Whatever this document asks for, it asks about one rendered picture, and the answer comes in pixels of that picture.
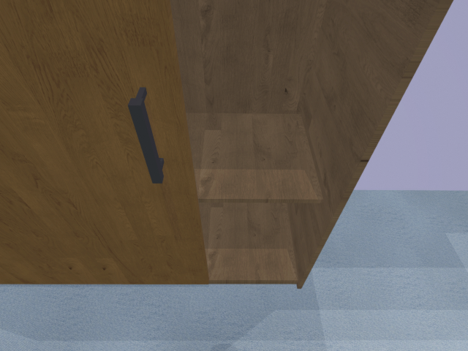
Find wardrobe door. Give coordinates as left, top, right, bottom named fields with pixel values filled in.
left=0, top=0, right=209, bottom=284

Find handle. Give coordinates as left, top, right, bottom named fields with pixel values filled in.
left=128, top=87, right=164, bottom=184

